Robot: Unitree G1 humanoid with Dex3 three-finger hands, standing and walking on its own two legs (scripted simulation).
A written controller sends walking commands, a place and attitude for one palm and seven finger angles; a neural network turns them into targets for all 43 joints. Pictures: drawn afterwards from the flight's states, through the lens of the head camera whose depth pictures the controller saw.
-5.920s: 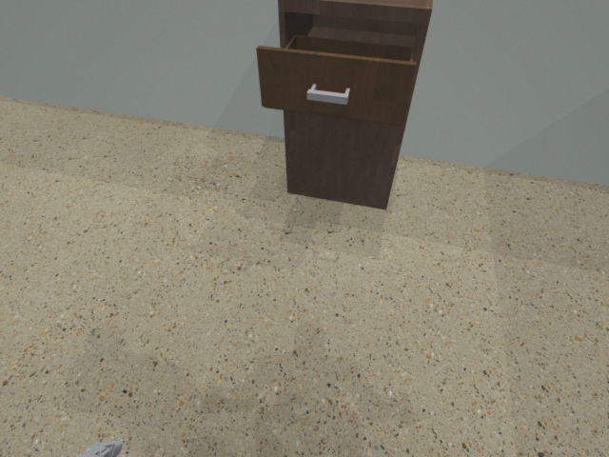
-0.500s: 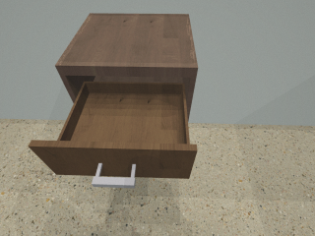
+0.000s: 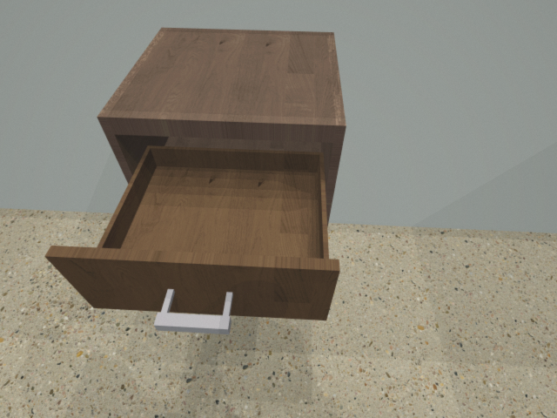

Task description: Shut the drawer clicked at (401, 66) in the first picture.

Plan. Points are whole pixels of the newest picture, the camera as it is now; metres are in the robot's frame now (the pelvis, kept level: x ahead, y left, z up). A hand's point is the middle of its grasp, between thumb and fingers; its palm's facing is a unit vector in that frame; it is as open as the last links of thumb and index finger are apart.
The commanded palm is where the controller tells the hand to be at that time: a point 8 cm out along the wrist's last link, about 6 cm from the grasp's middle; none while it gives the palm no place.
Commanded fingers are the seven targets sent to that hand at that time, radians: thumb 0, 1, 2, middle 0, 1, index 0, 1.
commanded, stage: look again from close up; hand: left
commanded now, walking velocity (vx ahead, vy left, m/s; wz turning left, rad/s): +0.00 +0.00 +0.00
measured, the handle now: (196, 310) +0.29 +0.16 -0.05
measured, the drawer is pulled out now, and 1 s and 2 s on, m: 0.30 0.30 0.30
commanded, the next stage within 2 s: raise the hand and make a fist in 0.52 s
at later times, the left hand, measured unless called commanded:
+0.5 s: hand out of the picture -0.01 +0.17 -0.17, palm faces +0.03 -0.98 -0.20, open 7.3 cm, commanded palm none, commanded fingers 0.00 0.90 0.90 -0.20 -0.30 -0.20 -0.30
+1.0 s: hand out of the picture +0.12 +0.16 -0.04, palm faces +0.01 -1.00 +0.04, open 6.2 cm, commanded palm +0.09 +0.21 -0.04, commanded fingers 0.00 0.90 0.90 -0.60 -0.73 -0.60 -0.73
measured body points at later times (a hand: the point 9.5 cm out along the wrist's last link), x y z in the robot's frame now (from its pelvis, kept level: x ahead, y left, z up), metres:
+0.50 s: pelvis -0.01 +0.00 +0.00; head +0.00 -0.01 +0.45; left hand -0.01 +0.22 -0.16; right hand -0.03 -0.21 -0.16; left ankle -0.06 +0.11 -0.74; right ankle -0.02 -0.10 -0.74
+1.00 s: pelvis -0.04 +0.01 -0.07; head +0.00 +0.03 +0.38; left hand +0.11 +0.21 -0.04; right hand +0.20 -0.25 -0.08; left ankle -0.05 +0.11 -0.74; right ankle -0.01 -0.10 -0.74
